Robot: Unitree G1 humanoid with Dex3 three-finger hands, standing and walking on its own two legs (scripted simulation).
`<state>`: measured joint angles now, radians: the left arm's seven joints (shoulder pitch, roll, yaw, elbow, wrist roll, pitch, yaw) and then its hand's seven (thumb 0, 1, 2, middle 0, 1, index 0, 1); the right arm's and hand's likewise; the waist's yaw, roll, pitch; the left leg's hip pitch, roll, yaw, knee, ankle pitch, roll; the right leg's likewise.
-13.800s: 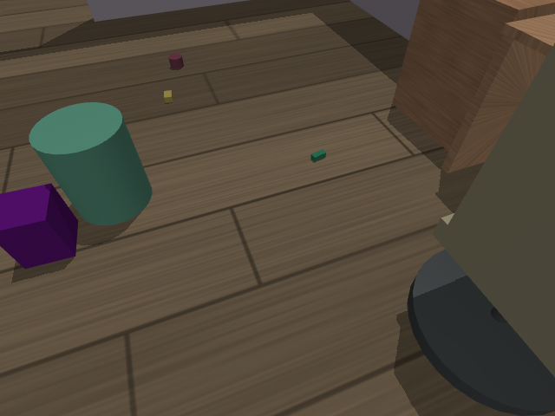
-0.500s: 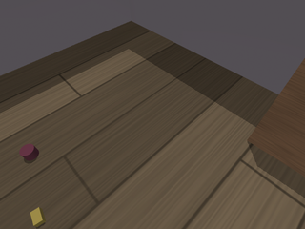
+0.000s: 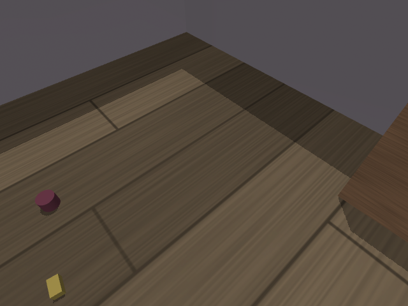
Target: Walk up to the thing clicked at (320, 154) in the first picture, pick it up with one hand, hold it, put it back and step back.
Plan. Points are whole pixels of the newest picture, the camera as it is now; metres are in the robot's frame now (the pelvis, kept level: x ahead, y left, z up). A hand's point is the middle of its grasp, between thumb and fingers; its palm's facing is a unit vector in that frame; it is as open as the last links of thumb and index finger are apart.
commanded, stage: stand
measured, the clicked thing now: out of the picture +0.10 -0.42 -0.77
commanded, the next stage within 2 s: walk up in 1.86 s
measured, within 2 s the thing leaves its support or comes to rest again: neither
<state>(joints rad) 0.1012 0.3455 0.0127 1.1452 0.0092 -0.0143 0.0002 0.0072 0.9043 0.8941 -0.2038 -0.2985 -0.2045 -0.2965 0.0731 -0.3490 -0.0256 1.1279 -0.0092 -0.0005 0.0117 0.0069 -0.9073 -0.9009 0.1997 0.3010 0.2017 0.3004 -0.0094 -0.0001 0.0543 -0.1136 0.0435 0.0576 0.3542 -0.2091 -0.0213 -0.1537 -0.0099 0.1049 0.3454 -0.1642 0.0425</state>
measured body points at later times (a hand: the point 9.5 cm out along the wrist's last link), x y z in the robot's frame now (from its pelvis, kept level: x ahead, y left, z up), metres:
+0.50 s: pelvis +0.00 +0.00 +0.00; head +0.01 +0.00 +0.45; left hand +0.08 +0.30 -0.13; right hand +0.08 -0.30 -0.13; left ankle -0.01 +0.13 -0.75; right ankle +0.02 -0.15 -0.75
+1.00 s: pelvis +0.00 +0.00 +0.00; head +0.01 +0.00 +0.45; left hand +0.07 +0.30 -0.13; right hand +0.08 -0.30 -0.13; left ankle -0.01 +0.13 -0.75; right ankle +0.02 -0.15 -0.75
